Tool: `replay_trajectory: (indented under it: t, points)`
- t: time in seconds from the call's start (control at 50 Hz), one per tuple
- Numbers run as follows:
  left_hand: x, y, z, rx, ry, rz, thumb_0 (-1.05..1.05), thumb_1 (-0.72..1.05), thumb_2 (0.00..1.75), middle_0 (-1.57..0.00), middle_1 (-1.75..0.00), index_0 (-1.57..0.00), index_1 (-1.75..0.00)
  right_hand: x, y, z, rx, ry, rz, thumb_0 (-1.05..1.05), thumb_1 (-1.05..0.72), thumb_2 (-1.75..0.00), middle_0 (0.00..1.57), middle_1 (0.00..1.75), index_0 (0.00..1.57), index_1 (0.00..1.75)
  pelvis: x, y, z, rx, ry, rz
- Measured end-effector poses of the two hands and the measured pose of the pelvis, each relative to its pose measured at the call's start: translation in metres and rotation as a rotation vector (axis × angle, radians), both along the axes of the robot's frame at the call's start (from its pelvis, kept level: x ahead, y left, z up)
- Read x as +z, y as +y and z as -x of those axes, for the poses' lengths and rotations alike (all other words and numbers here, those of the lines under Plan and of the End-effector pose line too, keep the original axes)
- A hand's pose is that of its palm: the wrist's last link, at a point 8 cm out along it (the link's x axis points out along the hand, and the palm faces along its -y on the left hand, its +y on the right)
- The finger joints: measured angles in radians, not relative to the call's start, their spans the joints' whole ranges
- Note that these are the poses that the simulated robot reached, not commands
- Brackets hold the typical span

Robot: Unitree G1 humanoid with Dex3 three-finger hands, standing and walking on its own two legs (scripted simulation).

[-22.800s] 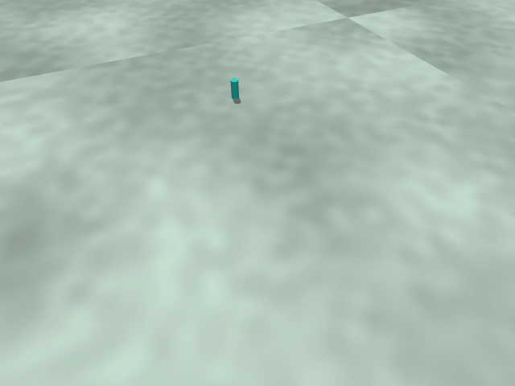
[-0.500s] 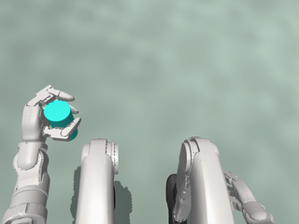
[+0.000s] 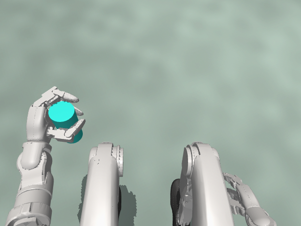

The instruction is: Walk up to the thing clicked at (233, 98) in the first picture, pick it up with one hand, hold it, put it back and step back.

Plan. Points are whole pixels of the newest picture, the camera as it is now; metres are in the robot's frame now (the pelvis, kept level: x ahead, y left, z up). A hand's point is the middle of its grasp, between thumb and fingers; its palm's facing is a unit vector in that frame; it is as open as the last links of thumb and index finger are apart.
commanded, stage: settle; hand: left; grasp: from the side
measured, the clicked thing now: (67, 124) +0.37 +0.23 -0.06
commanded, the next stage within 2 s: lift in 0.20 s
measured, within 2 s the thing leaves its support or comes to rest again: neither
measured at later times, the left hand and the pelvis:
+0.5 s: hand (65, 115) +0.37 +0.22 +0.00, palm faces +0.02 -1.00 -0.05, open 8.1 cm; pelvis +0.00 +0.00 +0.02, yaw +0 degrees
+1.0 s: hand (48, 96) +0.36 +0.20 +0.13, palm faces +0.01 -1.00 -0.04, open 8.1 cm; pelvis +0.01 +0.00 +0.11, yaw +1 degrees
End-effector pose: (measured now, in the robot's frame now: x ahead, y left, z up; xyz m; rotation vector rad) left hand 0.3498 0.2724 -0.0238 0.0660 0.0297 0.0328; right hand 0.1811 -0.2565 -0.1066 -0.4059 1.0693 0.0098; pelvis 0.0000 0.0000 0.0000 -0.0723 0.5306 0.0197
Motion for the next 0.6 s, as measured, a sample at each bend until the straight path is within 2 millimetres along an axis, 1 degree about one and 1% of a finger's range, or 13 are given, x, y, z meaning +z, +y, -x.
replay_trajectory:
  t: [0.24, 0.44, 0.54, 0.6]
  points:
    - [0.010, -0.001, -0.001, -0.001, -0.001, 0.012, 0.06, -0.10, 1.13, -0.92, -1.10, -0.77, -1.10, 0.008, 0.000, 0.008, -0.009, 0.004, -0.003, 0.01, -0.88, -0.89, 0.20, 0.30, 0.20, 0.30, 0.009, 0.000, 0.000, 0.001, 0.003, -0.003]
    - [0.019, -0.001, -0.003, -0.006, -0.004, 0.015, 0.06, -0.10, 1.13, -0.92, -1.10, -0.77, -1.10, 0.013, -0.001, 0.010, -0.019, 0.007, -0.003, 0.01, -0.89, -0.89, 0.20, 0.30, 0.20, 0.30, 0.015, 0.000, -0.001, 0.004, 0.007, -0.005]
    - [0.030, -0.002, -0.001, -0.021, -0.012, 0.020, 0.06, -0.10, 1.13, -0.92, -1.10, -0.77, -1.10, 0.020, 0.000, 0.008, -0.030, -0.006, -0.009, 0.01, -0.90, -0.89, 0.20, 0.30, 0.20, 0.30, 0.022, 0.000, -0.001, 0.005, 0.010, -0.006]
    - [0.040, -0.003, 0.001, -0.022, -0.015, 0.020, 0.06, -0.10, 1.13, -0.92, -1.10, -0.77, -1.10, 0.025, 0.001, 0.005, -0.034, -0.015, -0.014, 0.01, -0.90, -0.89, 0.20, 0.30, 0.20, 0.30, 0.028, -0.001, -0.001, 0.006, 0.013, -0.007]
